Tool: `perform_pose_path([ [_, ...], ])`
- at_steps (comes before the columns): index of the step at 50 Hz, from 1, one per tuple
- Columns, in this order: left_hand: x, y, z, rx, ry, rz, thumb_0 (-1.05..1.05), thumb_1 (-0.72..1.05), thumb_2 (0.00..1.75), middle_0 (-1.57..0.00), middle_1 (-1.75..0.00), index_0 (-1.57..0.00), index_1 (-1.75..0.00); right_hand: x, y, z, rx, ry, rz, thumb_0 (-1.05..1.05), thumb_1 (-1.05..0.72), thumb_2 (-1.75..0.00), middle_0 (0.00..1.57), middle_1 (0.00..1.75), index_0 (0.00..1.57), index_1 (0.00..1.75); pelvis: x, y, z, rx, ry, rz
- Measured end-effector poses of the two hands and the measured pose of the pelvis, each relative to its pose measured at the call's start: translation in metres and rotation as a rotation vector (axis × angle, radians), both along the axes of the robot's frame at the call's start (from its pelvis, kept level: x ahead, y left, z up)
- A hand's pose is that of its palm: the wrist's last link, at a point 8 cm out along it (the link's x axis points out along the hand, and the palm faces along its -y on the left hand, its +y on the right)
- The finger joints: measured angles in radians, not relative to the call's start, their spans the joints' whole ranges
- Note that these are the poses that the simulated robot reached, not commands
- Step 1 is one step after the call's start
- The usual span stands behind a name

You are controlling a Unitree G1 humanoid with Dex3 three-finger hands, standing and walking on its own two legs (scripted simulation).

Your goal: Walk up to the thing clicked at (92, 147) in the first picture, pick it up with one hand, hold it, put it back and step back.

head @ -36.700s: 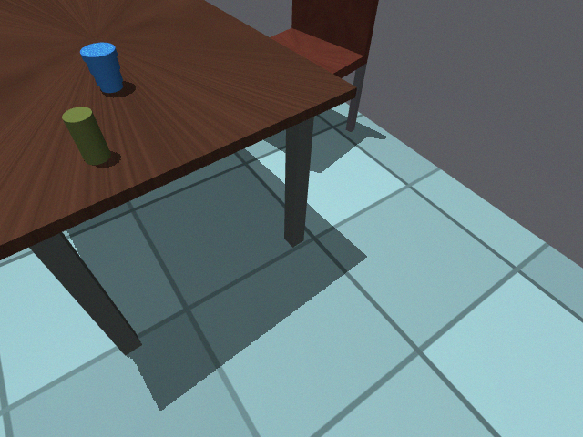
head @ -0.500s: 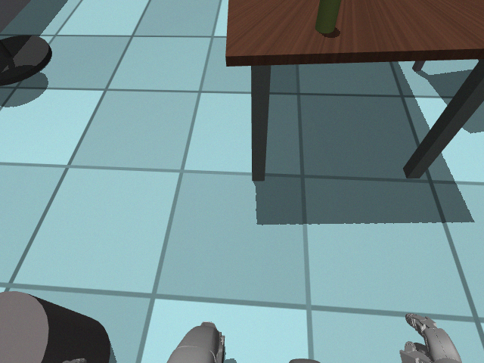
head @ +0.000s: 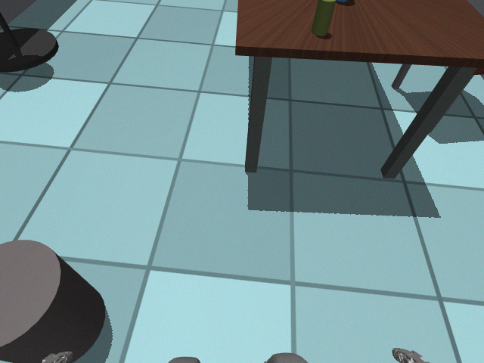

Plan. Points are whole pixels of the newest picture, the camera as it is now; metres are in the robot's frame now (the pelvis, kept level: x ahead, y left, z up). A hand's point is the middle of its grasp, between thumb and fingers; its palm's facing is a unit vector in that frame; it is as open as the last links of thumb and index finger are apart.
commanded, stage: step back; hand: right
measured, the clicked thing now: (323, 15) +1.11 -0.23 +0.03
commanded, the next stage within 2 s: stand in 1.00 s
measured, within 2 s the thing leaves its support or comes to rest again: neither
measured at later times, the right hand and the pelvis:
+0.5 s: hand out of the picture +0.03 -0.24 -0.14, palm faces -0.01 +0.93 -0.36, open 7.4 cm; pelvis -0.03 +0.03 +0.00, yaw +0 degrees
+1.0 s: hand out of the picture +0.08 -0.24 -0.16, palm faces -0.01 +0.94 -0.34, open 7.4 cm; pelvis +0.01 +0.01 +0.00, yaw +0 degrees
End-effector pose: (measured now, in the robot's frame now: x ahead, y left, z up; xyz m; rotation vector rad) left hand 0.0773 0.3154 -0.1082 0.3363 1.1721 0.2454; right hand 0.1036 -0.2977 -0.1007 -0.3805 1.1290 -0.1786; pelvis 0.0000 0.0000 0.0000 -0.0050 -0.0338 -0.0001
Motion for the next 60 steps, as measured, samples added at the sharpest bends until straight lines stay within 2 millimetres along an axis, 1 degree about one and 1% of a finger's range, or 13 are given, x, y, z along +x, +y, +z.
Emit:
perform_pose_path([
  [5,-0.046,-0.012,-0.005,0.014,0.053,-0.021,0.01,0.90,0.90,-0.21,-0.30,-0.20,-0.30,-0.015,-0.021,-0.004,0.004,-0.071,-0.025,0.01,-0.90,-0.90,0.20,0.30,0.21,0.30,-0.026,-0.009,-0.007,-0.014,-0.012,-0.043],
  [9,-0.079,-0.020,0.003,0.015,0.076,-0.008,0.01,0.90,0.90,-0.21,-0.30,-0.20,-0.30,-0.040,-0.025,-0.005,0.020,-0.047,-0.055,0.01,-0.90,-0.90,0.20,0.30,0.20,0.29,-0.032,-0.012,0.000,-0.006,-0.017,-0.055],
  [12,-0.089,-0.018,0.008,0.020,0.086,0.005,0.01,0.90,0.90,-0.21,-0.30,-0.20,-0.30,-0.058,-0.026,-0.007,0.033,-0.015,-0.070,0.01,-0.90,-0.90,0.20,0.30,0.20,0.29,-0.035,-0.010,0.004,0.009,-0.016,-0.044],
  [17,-0.088,-0.002,0.010,0.019,0.053,0.021,0.01,0.90,0.90,-0.21,-0.30,-0.20,-0.30,-0.078,-0.017,-0.013,0.023,0.075,-0.049,0.01,-0.90,-0.90,0.20,0.30,0.20,0.29,-0.038,0.002,0.003,0.003,-0.008,0.001],
  [22,-0.079,0.023,-0.001,0.016,0.054,0.022,0.01,0.90,0.90,-0.21,-0.30,-0.20,-0.30,-0.079,0.007,-0.013,0.014,0.081,-0.045,0.01,-0.90,-0.90,0.20,0.30,0.20,0.29,-0.037,0.020,-0.002,0.032,-0.017,0.006],
  [25,-0.067,0.029,-0.003,0.009,0.064,0.005,0.01,0.90,0.90,-0.21,-0.30,-0.20,-0.30,-0.079,0.018,-0.006,0.022,0.045,-0.058,0.01,-0.90,-0.90,0.20,0.30,0.20,0.29,-0.034,0.026,0.000,0.011,-0.016,0.002],
  [29,-0.046,0.031,0.000,-0.004,0.038,-0.028,0.01,0.90,0.90,-0.21,-0.30,-0.20,-0.30,-0.081,0.022,0.003,0.016,0.032,-0.079,0.01,-0.90,-0.90,0.20,0.30,0.20,0.30,-0.027,0.026,0.005,0.008,-0.015,-0.015],
  [33,-0.025,0.026,0.000,-0.007,0.021,-0.051,0.01,0.90,0.90,-0.21,-0.30,-0.20,-0.30,-0.078,0.015,0.003,0.005,0.030,-0.094,0.01,-0.90,-0.90,0.20,0.30,0.21,0.30,-0.020,0.023,0.005,0.012,-0.018,-0.023],
  [38,-0.007,0.009,-0.002,0.006,-0.001,-0.048,0.01,0.90,0.90,-0.21,-0.30,-0.20,-0.30,-0.066,0.000,-0.013,0.013,0.045,-0.113,0.01,-0.90,-0.90,0.20,0.30,0.20,0.30,-0.011,0.013,-0.004,-0.008,-0.030,-0.024],
  [42,0.003,-0.003,-0.001,-0.005,-0.011,-0.047,0.01,0.90,0.90,-0.21,-0.30,-0.20,-0.30,-0.050,0.002,-0.020,0.034,0.054,-0.107,0.01,-0.90,-0.90,0.20,0.30,0.20,0.29,-0.003,0.009,-0.003,-0.002,-0.012,-0.021],
  [45,0.016,-0.008,-0.001,-0.020,-0.020,-0.041,0.01,0.90,0.90,-0.21,-0.30,-0.20,-0.30,-0.043,0.006,-0.022,0.042,0.059,-0.094,0.01,-0.90,-0.90,0.20,0.30,0.20,0.29,0.002,0.010,-0.003,0.001,-0.002,-0.007],
  [52,0.045,-0.014,0.001,-0.056,-0.051,-0.045,0.01,0.90,0.90,-0.21,-0.30,-0.20,-0.30,-0.028,0.015,-0.014,0.047,0.086,-0.074,0.01,-0.90,-0.90,0.20,0.30,0.20,0.29,0.015,0.011,0.005,0.006,0.009,-0.007],
  [60,0.054,-0.015,0.002,-0.070,-0.025,-0.050,0.01,0.90,0.90,-0.21,-0.30,-0.20,-0.30,-0.004,0.014,0.000,0.034,0.037,-0.072,0.01,-0.90,-0.90,0.20,0.30,0.20,0.30,0.023,0.013,0.013,0.004,-0.002,-0.012],
])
